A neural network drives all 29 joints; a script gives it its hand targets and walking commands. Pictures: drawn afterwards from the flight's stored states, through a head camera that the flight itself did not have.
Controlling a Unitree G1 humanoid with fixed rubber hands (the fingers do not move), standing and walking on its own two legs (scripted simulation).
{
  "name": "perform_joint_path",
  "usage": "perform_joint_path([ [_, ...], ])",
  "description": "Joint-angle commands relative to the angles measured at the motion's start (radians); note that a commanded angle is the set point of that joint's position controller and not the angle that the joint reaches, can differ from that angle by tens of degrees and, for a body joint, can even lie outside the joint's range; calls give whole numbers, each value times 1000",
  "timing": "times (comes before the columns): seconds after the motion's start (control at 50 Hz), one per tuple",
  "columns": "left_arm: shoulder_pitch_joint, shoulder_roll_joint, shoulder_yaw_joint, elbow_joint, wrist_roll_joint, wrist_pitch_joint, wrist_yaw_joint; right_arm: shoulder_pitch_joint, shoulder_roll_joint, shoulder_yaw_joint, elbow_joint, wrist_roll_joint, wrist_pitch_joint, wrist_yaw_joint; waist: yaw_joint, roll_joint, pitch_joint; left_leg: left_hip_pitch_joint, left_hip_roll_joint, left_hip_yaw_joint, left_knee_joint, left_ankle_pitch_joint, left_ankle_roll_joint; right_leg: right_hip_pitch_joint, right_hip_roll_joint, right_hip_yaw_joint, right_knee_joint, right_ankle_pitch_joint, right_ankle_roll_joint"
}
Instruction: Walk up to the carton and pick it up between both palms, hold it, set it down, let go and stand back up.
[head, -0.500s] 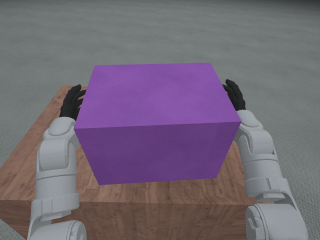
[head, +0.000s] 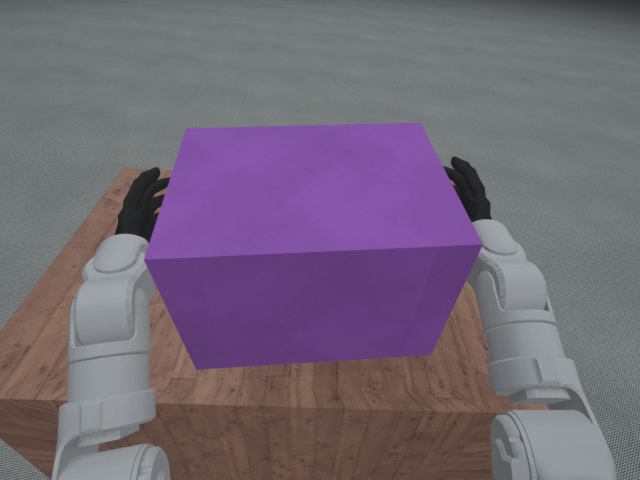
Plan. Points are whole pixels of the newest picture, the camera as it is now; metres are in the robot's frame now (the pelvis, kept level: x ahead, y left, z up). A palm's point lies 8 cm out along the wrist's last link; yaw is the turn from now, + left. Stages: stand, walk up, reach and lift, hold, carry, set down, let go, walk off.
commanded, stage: hold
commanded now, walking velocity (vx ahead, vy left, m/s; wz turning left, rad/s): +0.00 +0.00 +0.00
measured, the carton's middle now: (310, 243) +0.37 -0.01 +0.15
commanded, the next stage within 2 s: none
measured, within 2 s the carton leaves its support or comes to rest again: neither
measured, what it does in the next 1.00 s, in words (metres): stands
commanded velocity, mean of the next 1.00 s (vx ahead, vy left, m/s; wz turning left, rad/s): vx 0.00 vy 0.00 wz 0.00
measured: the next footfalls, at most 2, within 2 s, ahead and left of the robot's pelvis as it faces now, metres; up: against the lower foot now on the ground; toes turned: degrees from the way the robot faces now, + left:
none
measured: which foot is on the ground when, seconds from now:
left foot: down 0.00-1.00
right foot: down 0.00-1.00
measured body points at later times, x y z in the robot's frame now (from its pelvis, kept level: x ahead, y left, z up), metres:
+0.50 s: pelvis +0.00 +0.00 +0.00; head -0.05 +0.01 +0.45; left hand +0.36 +0.18 +0.19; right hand +0.37 -0.21 +0.19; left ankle -0.02 +0.10 -0.75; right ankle +0.05 -0.11 -0.75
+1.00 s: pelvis +0.00 +0.00 +0.00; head -0.04 +0.01 +0.45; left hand +0.37 +0.18 +0.19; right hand +0.37 -0.21 +0.19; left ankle -0.02 +0.10 -0.75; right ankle +0.05 -0.11 -0.75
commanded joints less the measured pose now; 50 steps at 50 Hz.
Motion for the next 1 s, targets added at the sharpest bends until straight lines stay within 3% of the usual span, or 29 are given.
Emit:
perform_joint_path([
  [0.0, -660, -429, -420, -199, -148, -45, -118, -667, 445, 373, -286, 117, -50, 179, -5, 38, -392, -180, 3, 18, -90, 233, -54, 401, 14, 27, 38, 161, 6],
  [0.1, -666, -428, -425, -225, -156, -46, -118, -675, 455, 390, -318, 134, -53, 178, -5, 21, -422, -170, -1, 19, -77, 275, -51, 421, 14, 33, 45, 221, 11],
  [0.66, -697, -423, -396, -152, -139, -41, -126, -703, 446, 347, -247, 104, -51, 187, -6, 22, -362, -202, 5, 21, -103, 164, -41, 386, 7, 32, 29, 107, 7],
  [0.98, -689, -416, -396, -167, -140, -56, -126, -701, 466, 373, -273, 110, -57, 179, -1, 2, -401, -202, -7, 24, -95, 177, -36, 414, 3, 37, 40, 166, 17],
])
